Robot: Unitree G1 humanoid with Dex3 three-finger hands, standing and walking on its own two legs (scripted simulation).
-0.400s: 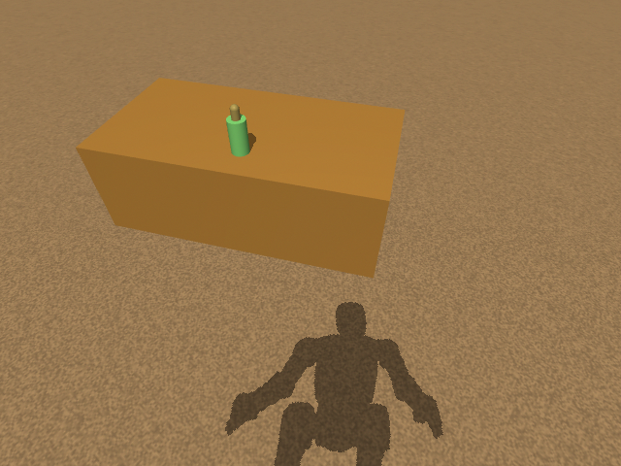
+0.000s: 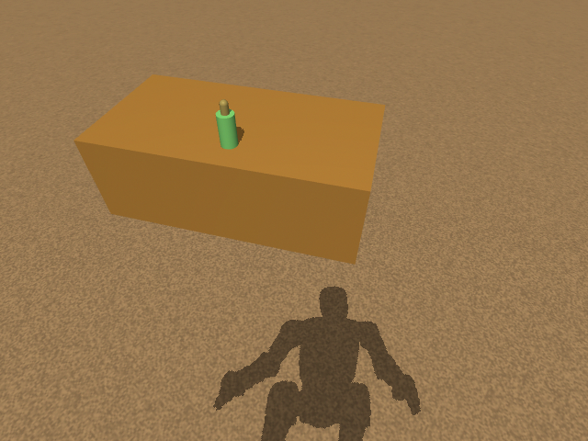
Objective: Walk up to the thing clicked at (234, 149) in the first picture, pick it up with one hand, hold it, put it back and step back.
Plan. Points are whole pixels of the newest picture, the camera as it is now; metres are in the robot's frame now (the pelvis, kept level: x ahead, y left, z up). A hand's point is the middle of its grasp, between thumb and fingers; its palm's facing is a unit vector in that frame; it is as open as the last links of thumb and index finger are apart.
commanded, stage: stand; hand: left
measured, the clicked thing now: (226, 123) +1.28 +0.29 -0.27
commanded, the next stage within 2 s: walk up in 0.72 s
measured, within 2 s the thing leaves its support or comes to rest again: neither
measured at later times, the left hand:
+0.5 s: hand out of the picture +0.08 +0.25 -0.16, palm faces -0.03 -0.94 -0.33, open 7.4 cm
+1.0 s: hand out of the picture +0.07 +0.35 -0.16, palm faces -0.05 -0.91 -0.41, open 7.4 cm
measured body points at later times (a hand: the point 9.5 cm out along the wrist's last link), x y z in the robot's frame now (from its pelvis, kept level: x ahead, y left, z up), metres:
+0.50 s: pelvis +0.01 +0.00 +0.00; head +0.02 +0.00 +0.45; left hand +0.08 +0.30 -0.13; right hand +0.08 -0.29 -0.13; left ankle +0.00 +0.12 -0.75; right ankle +0.00 -0.12 -0.75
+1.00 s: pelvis +0.05 +0.06 -0.01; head +0.07 +0.06 +0.44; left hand +0.07 +0.40 -0.13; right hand +0.13 -0.28 -0.12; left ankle +0.11 +0.21 -0.74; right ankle +0.00 -0.12 -0.75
